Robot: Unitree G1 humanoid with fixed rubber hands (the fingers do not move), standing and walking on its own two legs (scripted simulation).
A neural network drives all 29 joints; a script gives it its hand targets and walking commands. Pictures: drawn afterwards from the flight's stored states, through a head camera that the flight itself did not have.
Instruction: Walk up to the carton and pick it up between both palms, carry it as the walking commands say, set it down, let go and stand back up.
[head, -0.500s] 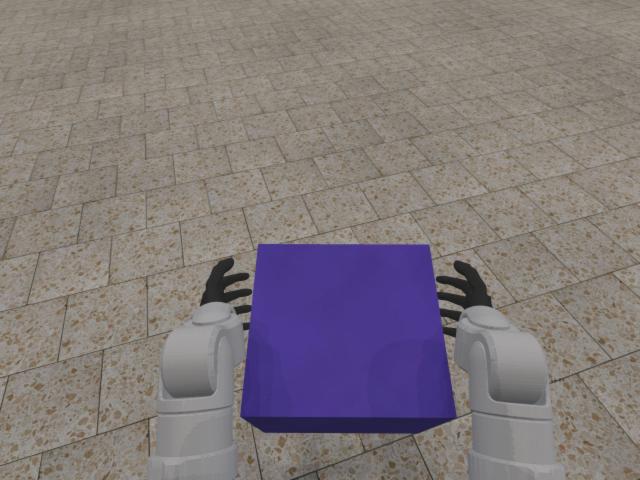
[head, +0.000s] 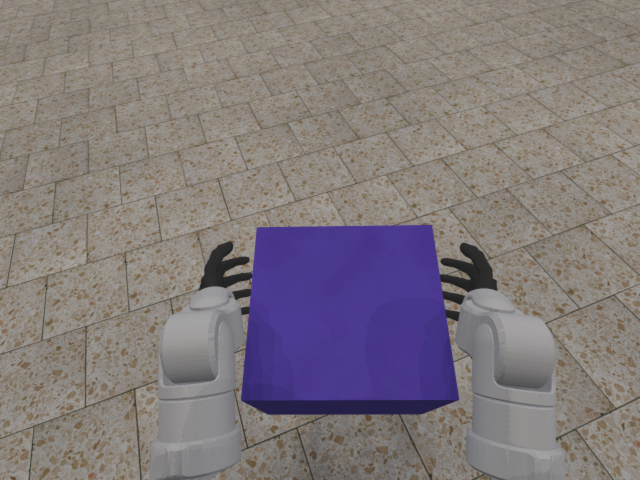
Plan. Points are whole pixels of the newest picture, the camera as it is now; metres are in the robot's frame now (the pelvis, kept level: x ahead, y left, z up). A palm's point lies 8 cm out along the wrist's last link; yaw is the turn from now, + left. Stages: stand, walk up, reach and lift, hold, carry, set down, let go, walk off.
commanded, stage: carry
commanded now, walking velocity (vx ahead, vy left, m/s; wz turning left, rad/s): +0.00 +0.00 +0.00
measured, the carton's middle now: (344, 326) +0.31 -0.01 -0.02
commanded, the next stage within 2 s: none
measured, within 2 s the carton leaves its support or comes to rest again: neither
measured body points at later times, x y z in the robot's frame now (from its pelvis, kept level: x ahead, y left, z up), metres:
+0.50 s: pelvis -0.03 +0.00 +0.00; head -0.06 -0.01 +0.45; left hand +0.26 +0.16 +0.08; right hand +0.26 -0.15 +0.08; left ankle -0.02 +0.13 -0.73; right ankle +0.04 -0.07 -0.73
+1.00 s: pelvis -0.02 +0.02 +0.00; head -0.04 +0.01 +0.45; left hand +0.27 +0.18 +0.08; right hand +0.28 -0.13 +0.08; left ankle -0.02 +0.13 -0.73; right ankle +0.04 -0.07 -0.73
